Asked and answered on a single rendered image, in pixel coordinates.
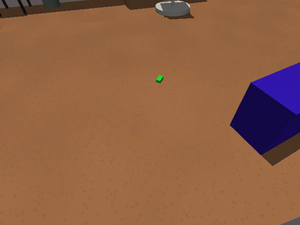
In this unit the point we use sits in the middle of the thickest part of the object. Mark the office chair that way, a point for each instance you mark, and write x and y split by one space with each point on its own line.
172 8

